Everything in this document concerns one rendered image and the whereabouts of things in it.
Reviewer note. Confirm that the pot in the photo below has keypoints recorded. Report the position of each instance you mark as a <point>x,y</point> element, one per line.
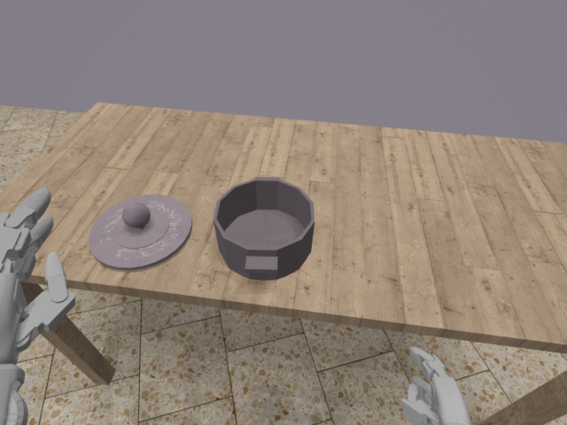
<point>264,228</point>

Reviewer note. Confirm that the lid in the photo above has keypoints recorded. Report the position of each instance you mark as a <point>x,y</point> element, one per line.
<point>116,245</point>

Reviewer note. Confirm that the table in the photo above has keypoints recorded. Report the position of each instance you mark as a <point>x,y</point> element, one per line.
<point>429,233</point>

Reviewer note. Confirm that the robot right hand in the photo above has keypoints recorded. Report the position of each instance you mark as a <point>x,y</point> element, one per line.
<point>441,402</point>

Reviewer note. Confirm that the knob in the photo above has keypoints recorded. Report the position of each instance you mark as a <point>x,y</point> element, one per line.
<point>136,215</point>

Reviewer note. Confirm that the robot left forearm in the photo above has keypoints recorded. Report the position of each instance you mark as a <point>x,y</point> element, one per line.
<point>13,408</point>

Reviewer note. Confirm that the robot left hand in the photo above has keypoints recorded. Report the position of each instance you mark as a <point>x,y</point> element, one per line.
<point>21,236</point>

